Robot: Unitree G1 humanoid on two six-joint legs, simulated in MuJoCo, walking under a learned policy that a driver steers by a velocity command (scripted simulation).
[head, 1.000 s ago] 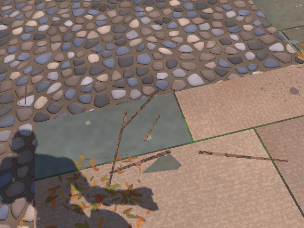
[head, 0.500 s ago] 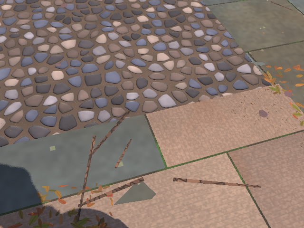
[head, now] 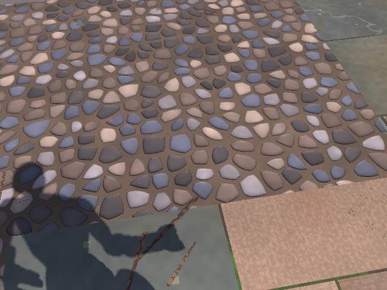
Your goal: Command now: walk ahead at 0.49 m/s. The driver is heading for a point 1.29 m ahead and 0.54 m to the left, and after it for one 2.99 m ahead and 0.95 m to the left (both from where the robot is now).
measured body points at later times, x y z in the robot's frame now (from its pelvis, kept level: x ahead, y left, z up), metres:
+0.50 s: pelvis +0.27 +0.07 +0.00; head +0.31 +0.09 +0.45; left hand +0.42 +0.35 -0.10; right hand +0.38 -0.22 -0.11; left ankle +0.26 +0.14 -0.75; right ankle +0.42 -0.09 -0.69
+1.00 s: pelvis +0.37 +0.06 +0.00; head +0.40 +0.08 +0.44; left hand +0.37 +0.38 -0.11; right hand +0.62 -0.13 -0.10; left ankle +0.31 +0.18 -0.71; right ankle +0.46 -0.04 -0.75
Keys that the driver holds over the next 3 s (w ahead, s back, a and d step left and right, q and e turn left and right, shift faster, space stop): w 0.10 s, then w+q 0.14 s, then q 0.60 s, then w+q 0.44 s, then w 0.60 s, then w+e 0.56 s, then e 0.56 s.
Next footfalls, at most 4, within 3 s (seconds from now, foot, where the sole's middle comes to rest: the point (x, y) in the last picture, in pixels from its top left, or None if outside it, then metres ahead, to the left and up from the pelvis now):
0.18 left None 0.30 0.14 -0.78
0.66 right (224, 287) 0.50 -0.02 -0.78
1.08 left None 0.34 0.19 -0.78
1.56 right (157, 217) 0.75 0.24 -0.78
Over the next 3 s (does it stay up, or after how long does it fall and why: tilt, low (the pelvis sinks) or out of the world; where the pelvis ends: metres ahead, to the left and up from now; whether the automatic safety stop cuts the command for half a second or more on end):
stays up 1.09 0.63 -0.01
